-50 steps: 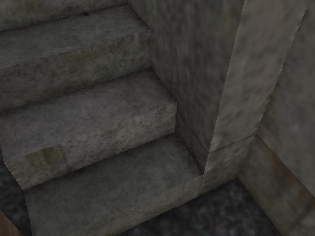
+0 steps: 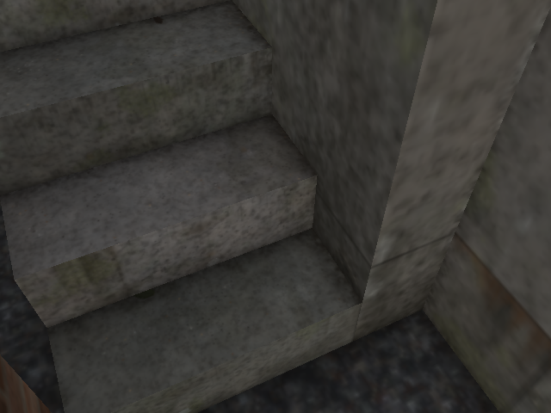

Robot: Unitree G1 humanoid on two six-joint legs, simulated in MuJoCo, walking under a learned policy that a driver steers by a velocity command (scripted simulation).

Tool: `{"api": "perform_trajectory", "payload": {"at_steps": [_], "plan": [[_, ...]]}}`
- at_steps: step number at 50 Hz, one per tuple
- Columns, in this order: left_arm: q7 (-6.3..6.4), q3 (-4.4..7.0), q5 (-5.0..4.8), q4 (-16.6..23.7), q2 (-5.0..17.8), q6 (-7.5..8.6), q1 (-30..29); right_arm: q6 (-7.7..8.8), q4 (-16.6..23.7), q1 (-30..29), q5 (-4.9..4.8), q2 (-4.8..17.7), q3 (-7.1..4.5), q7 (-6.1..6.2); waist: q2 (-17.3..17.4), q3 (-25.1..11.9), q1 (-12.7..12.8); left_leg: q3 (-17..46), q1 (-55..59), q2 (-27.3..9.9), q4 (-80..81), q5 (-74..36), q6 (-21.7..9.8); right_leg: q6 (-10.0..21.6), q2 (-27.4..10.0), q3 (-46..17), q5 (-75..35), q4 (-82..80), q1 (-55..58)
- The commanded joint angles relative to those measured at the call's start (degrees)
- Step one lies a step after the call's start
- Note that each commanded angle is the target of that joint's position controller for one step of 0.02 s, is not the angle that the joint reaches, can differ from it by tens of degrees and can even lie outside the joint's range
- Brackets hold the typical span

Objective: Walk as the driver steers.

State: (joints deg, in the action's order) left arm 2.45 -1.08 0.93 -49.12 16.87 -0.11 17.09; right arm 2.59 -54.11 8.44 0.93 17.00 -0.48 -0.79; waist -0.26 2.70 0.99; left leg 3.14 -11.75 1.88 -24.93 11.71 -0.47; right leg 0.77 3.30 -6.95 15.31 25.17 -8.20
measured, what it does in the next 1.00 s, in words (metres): stands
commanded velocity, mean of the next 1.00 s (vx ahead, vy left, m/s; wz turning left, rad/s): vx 0.00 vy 0.00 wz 0.00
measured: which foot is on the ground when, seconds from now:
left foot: down 0.00-1.00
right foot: down 0.00-1.00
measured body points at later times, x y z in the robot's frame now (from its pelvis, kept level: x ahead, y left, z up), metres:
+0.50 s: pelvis +0.00 +0.00 +0.00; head +0.02 +0.00 +0.45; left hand +0.05 +0.27 -0.13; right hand +0.11 -0.27 -0.12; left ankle +0.02 +0.12 -0.74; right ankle -0.02 -0.12 -0.74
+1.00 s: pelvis +0.00 +0.00 +0.00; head +0.01 +0.00 +0.45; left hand +0.05 +0.28 -0.13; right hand +0.10 -0.27 -0.13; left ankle +0.02 +0.12 -0.74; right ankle -0.02 -0.12 -0.74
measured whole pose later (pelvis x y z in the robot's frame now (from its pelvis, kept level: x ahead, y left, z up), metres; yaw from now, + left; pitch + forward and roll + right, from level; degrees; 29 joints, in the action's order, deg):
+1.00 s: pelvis +0.00 +0.00 +0.00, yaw +0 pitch -1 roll +0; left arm 2.9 -1.1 0.9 -51.0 16.1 -0.5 16.7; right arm 2.6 -53.8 10.2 1.1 16.7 -0.1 -1.2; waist -0.2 2.4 0.6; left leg 2.8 -11.6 2.1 -25.0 12.0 -0.7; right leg 0.4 3.0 -7.3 15.6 25.4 -8.3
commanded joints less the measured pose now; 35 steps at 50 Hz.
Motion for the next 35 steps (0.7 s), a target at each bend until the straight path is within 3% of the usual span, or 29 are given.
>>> {"api": "perform_trajectory", "payload": {"at_steps": [1, 7, 8, 9, 14, 29, 30, 32, 34, 35], "plan": [[0.05, 1.83, -0.04, 2.4, 7.4, 0.69, 2.0, 0.55, 2.9, -1.1, -0.06, 7.9, -1.58, 0.47, 0.3, -1.8, 0.0, 4.6, 4.5, -4.4, 3.2, -7.0, -1.7, 0.0, -3.7, -3.2, -6.2, -4.7, -5.1], [-0.01, 1.92, 0.05, 2.4, 7.5, 0.64, 2.1, 0.54, 2.9, -1.1, -0.05, 7.8, -1.54, 0.43, 0.4, -1.6, 0.0, 4.7, 4.2, -4.4, 3.3, -6.7, -1.7, 0.0, -3.7, -3.2, -6.2, -4.7, -5.0], [0.17, 1.42, 0.44, 2.3, 6.1, 0.45, 2.1, 0.60, 2.9, -0.9, -0.02, 7.7, -1.44, 0.11, 1.0, -1.0, 0.2, 4.2, 3.8, -4.1, 3.3, -7.2, -1.4, -0.2, -3.8, -3.3, -6.6, -4.9, -4.8], [0.27, 1.41, 0.50, 2.1, 6.4, 0.34, 2.4, 0.64, 2.8, -0.6, 0.03, 7.4, -1.42, -0.08, 0.4, -1.3, 0.0, 4.1, 3.9, -4.0, 3.3, -7.2, -1.2, -0.3, -3.7, -3.3, -6.6, -4.8, -4.6], [0.40, 1.45, 0.32, 1.9, 7.1, 0.32, 2.2, 0.79, 3.0, -0.7, 0.05, 7.8, -1.49, -0.28, 0.0, -1.5, 0.1, 3.9, 4.1, -3.9, 3.1, -7.4, -1.1, -0.2, -3.9, -3.4, -6.7, -4.8, -4.6], [0.49, 1.27, 0.26, 1.2, 6.6, 0.30, 2.4, 0.79, 3.2, -0.1, 0.01, 7.6, -1.41, -0.23, 0.0, -1.5, 0.1, 3.8, 4.1, -3.8, 3.0, -7.4, -1.1, -0.3, -3.7, -3.2, -6.6, -4.6, -4.6], [0.49, 1.33, -0.25, 1.0, 6.6, 0.26, 2.2, 0.61, 3.2, 0.5, 0.24, 7.4, -1.37, -0.26, -0.4, -2.4, -0.7, 3.5, 4.9, -3.6, 2.9, -6.9, -0.8, -0.2, -3.6, -3.5, -7.6, -4.4, -4.6], [0.52, 1.30, 0.35, 1.1, 6.6, 0.26, 2.4, 0.73, 3.2, -0.1, 0.00, 7.5, -1.37, -0.23, 0.2, -1.3, 0.2, 3.9, 3.7, -3.8, 3.2, -7.2, -1.2, -0.3, -3.7, -3.2, -6.5, -4.6, -4.5], [0.53, 1.35, -0.28, 1.0, 6.5, 0.19, 2.0, 0.51, 3.1, 0.7, 0.25, 7.4, -1.34, -0.27, -0.2, -1.9, -0.5, 3.5, 4.3, -3.6, 3.0, -6.5, -0.7, -0.2, -3.6, -3.4, -7.7, -4.3, -4.5], [0.56, 1.35, 0.30, 1.1, 6.6, 0.19, 2.2, 0.63, 3.2, 0.1, 0.01, 7.6, -1.36, -0.24, 0.3, -0.7, 0.3, 3.9, 3.0, -3.8, 3.3, -6.9, -1.1, -0.3, -3.7, -3.1, -6.7, -4.5, -4.5]]}}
